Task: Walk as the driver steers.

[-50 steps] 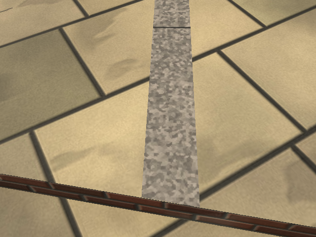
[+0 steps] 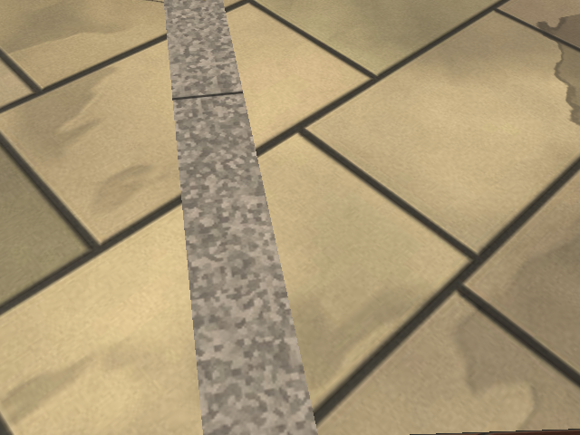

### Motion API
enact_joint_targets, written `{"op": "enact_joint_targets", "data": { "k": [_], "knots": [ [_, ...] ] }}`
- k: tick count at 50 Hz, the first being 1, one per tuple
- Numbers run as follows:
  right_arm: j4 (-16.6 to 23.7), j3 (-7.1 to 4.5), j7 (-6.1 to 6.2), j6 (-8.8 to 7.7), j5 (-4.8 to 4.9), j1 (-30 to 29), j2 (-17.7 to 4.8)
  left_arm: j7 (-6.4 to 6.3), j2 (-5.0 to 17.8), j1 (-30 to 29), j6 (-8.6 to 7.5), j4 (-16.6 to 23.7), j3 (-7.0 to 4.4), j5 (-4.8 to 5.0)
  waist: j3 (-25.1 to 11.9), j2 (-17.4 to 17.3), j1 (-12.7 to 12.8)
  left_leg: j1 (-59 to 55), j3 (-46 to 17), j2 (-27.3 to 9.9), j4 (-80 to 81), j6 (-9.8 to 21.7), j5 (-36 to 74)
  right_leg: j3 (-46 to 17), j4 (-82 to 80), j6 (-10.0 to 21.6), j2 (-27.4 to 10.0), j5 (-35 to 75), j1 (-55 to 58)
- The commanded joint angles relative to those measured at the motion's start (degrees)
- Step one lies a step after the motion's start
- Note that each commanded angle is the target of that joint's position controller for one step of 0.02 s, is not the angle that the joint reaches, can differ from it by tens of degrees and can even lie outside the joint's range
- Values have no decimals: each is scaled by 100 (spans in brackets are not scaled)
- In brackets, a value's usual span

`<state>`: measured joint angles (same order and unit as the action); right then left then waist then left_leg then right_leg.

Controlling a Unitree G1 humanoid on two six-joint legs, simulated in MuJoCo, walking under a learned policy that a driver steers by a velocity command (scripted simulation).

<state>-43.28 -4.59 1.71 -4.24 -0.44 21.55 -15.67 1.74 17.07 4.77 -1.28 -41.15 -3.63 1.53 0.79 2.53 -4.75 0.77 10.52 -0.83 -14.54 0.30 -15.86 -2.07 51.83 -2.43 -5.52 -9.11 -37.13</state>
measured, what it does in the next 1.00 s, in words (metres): climbs: right foot, then left foot 0.16 m higher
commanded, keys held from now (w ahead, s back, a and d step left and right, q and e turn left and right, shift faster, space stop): w+e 0.22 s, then w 0.02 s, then w+q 0.76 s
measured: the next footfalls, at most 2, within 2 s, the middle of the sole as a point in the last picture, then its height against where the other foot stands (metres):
right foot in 0.16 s outside the picture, level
left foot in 0.68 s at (284, 370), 0.16 m higher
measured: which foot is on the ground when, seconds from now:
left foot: down 0.00-0.14, up 0.16-0.66, down 0.68-1.00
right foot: up 0.00-0.14, down 0.16-0.68, up 0.70-1.00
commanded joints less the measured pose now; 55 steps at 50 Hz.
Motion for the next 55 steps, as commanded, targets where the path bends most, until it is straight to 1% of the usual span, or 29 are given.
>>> {"op": "enact_joint_targets", "data": {
  "k": [1, 4, 7, 8, 9, 10, 11, 14, 17, 22, 24, 27, 29, 30, 31, 33, 34, 35, 36, 37, 38, 39, 40, 42, 44, 46, 47, 51, 55],
  "knots": [
    [319, -272, -3, -65, 66, -166, -1077, 117, 74, -929, -112, 722, 67, 3, 247, -767, -56, 15, -490, -1354, 539, 826, 1384, 340, -826, 60, 81, 154, -71],
    [293, -304, -22, -11, 173, -243, -1189, 171, 231, -973, -91, 838, 13, 14, 202, -883, 95, -41, -247, -1506, 48, 681, 2590, 595, -1248, 374, 294, -198, 470],
    [378, -230, -15, 54, 309, -394, -1125, 84, 864, 1083, 35, 305, -384, -43, -1017, -844, 1209, 776, 330, -1211, -2815, 289, 4779, 978, -1821, 963, 1099, -127, 3444],
    [510, -86, -19, -14, 87, -468, -753, -41, 1258, 1870, 94, 76, -528, -20, -1142, -30, 1499, 2571, 180, -960, -4593, -67, 1410, -153, -2046, 1227, 496, 290, 4996],
    [924, 147, -50, -178, -97, -87, -59, -85, 2029, 1555, -7, 308, -564, -98, -1646, 1366, 754, 4661, -581, 35, -6468, -379, -2153, -3836, -2777, 2422, -1245, -283, 5940],
    [920, 32, -103, -336, 127, -667, -721, -44, 1495, 1733, -85, 401, -452, -116, -1860, 312, 1288, 5149, -1599, -34, -6902, -336, -1660, -4418, -3619, 2597, -1437, -1314, 5724],
    [1024, -2, -132, -399, 275, -930, -840, -42, 1154, 1462, -150, 338, -353, -75, -1032, 266, 1112, 5453, -1547, -283, -6666, -176, -1031, -3724, -3752, 2389, -1282, -1681, 5080],
    [670, -2, -82, -238, 9, -500, -771, -80, 431, 479, -199, 456, -81, -153, -350, 75, 363, 4294, -1480, -806, -6063, -203, 146, -2063, -3893, 1883, -686, -39, 3001],
    [392, 86, -183, 12, 88, -116, -376, -62, 404, 840, -216, 86, -42, -200, -280, 272, 254, 4566, -1130, -635, -7221, -323, 234, -1139, -3760, 1872, -567, 1647, 2560],
    [696, 433, -99, 169, 423, -1070, 531, -58, -62, 2458, -34, -953, 220, -235, 603, 307, 761, 8444, -1755, -23, -11636, -33, -1006, -1263, -3493, 1597, -1112, -165, 3570],
    [1110, 663, -164, 57, 354, -1678, 814, -129, -113, 2528, 43, -1151, 295, -305, 920, 4, 699, 9395, -1832, 149, -11764, 131, -852, -870, -3491, 1207, -1124, -41, 3741],
    [1873, 898, -321, -26, 124, -2639, 870, -301, -156, 2151, 68, -1089, 414, -278, 795, -175, 604, 7822, -733, 140, -9094, -19, 344, 93, -3996, 677, -383, 425, 1873],
    [2221, 951, -343, 57, 10, -2772, 778, -501, 353, 2436, -27, -1236, 299, -124, 102, 5, 525, 5806, -119, -194, -8021, -10, 445, 193, -5235, 1036, -738, 1472, 1589],
    [2092, 904, -351, 43, 86, -2329, 652, -498, 483, 2026, -110, -1193, 284, 36, -152, 272, 232, 4770, 49, -239, -7007, 229, 166, 600, -5162, 1064, -687, 3211, 1977],
    [2055, 846, -370, -10, 61, -2214, 502, -511, 716, 2169, -105, -1184, 248, 108, -793, 466, 82, 3818, 461, 208, -6659, 425, -30, 783, -4530, 1102, -725, 7080, 2653],
    [1820, 502, -446, 2, 96, -1166, -317, -535, 1216, 2238, 8, -1170, 155, -104, -1669, 1324, -523, 3008, 313, 765, -5196, 782, -771, 548, -2581, 1067, -1033, 11524, 4467],
    [1573, 354, -537, 52, 63, -448, -639, -530, 1326, 1971, 44, -1010, 107, -214, -2007, 1302, -898, 2292, -688, 753, -4249, 1028, -545, 529, -1228, 1018, -1000, 11538, 4687],
    [1216, 174, -606, 42, -117, 273, -1319, -421, 734, 2200, -117, -600, 189, -337, -2644, -1001, -615, 169, -3751, -386, -3187, 1877, -174, 159, 990, 853, -124, 6826, 2585],
    [845, 156, -402, 224, -164, 831, -1322, -42, 370, 1986, -383, -617, 236, -438, -3218, -2313, -495, -990, -6857, -1249, -810, 2533, -150, -588, 3067, 619, 1423, -119, 1063],
    [694, 248, -243, 220, -202, 782, -783, 242, 422, 1840, -550, -550, 107, -250, -2792, -1427, -340, -552, -7226, -1481, -464, 2247, -1111, -1274, 4735, 702, 1239, -519, 176],
    [477, 274, -273, 143, 12, 456, -581, 247, 336, 867, -591, -85, 126, -180, -1125, -521, -223, 536, -6589, -1347, -457, 1971, -1104, -920, 5438, 786, 1156, -761, -713],
    [272, 388, -336, 78, 53, 103, -143, 214, -132, 251, -584, 317, 271, -181, -39, 149, 153, 1703, -5406, -1052, -774, 1711, -840, -698, 5590, 904, 912, -891, -1251],
    [121, 505, -372, 38, -64, -205, 278, 196, -413, 413, -538, 465, 389, -219, 157, 209, 600, 2391, -4472, -765, -845, 1494, -548, -567, 5970, 1040, 685, -839, -1236],
    [-44, 539, -438, 16, 27, -524, 547, 129, -701, 1047, -427, 559, 584, -203, 231, -88, 1108, 2688, -2930, -156, -835, 1192, 30, -415, 5972, 1100, 409, -499, -1474],
    [142, 429, -415, -48, 111, -964, 176, 40, -321, 1018, -425, 706, 584, -219, 358, 34, 1321, 3222, -2225, 145, -414, 1213, 586, -159, 3882, 894, 155, -116, -1103],
    [72, 374, -389, -149, 126, -743, -76, -131, -68, 196, -459, 944, 527, -482, -7, -65, 999, 3239, -2011, 333, 29, 1183, 1403, 374, 2272, 634, 225, 818, -412],
    [37, 316, -316, -156, 120, -499, -257, -182, -71, -61, -475, 1054, 526, -477, -22, -456, 810, 3098, -2113, 244, 116, 1233, 1855, 520, 1602, 467, 287, 1081, -232],
    [-39, 156, -151, -95, 222, 410, -580, -154, -171, -1155, -519, 1316, 502, -88, -105, -843, 97, 1442, -2607, -123, 331, 1225, 1321, 398, -1385, 44, 593, 1234, 74],
    [10, 63, -85, 85, 292, 320, -724, -58, 297, -1032, -570, 1200, 221, -10, -107, -1024, 150, 215, -3319, -688, -284, 1073, 1283, -112, -2631, 91, 602, 1192, 565]
  ]
}}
